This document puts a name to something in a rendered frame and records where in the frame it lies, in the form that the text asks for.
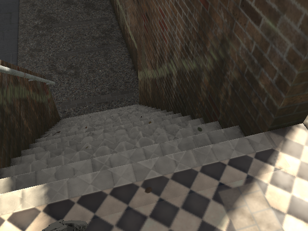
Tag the robot left hand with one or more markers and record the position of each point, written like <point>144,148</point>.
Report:
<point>67,225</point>

